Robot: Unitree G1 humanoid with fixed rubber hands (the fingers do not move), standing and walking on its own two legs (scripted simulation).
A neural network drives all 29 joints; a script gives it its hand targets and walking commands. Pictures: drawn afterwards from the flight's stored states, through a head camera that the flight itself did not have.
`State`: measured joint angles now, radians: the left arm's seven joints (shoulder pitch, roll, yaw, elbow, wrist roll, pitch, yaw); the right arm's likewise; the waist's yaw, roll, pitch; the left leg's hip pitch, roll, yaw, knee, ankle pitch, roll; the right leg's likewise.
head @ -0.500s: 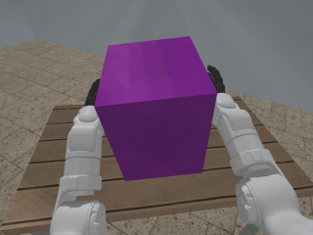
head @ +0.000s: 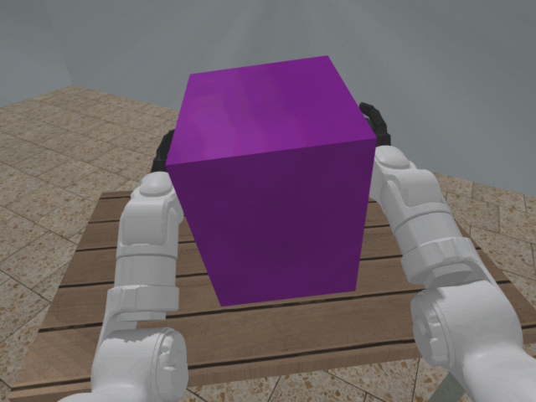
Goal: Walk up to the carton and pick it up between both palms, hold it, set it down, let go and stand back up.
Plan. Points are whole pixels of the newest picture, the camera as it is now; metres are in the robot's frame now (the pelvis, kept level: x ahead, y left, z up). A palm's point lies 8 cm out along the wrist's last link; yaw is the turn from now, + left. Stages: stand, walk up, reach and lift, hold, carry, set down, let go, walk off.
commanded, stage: reach and lift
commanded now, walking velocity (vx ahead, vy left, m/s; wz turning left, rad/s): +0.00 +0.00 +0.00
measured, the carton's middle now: (273, 183) +0.38 +0.00 +0.19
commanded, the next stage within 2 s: hold in 0.28 s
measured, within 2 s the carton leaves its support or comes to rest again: neither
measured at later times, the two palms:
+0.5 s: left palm (160, 178) +0.35 +0.16 +0.22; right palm (374, 150) +0.37 -0.14 +0.25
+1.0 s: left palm (158, 168) +0.35 +0.16 +0.24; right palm (377, 138) +0.37 -0.14 +0.27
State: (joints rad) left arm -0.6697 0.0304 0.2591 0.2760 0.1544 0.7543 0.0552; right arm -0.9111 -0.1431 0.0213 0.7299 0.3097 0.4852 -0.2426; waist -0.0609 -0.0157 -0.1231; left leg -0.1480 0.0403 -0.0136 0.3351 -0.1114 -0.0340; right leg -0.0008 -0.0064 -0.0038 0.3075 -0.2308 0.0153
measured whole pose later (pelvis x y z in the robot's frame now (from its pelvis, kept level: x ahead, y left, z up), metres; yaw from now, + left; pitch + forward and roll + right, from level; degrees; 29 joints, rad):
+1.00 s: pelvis +0.00 +0.00 +0.00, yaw +0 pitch -3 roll -1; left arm -0.75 0.06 0.29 0.33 0.14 0.83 0.04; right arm -1.02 -0.17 0.04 0.80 0.36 0.57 -0.27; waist -0.06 0.00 -0.17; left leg -0.19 0.04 -0.04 0.37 -0.12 -0.04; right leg -0.03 0.01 0.00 0.32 -0.23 0.01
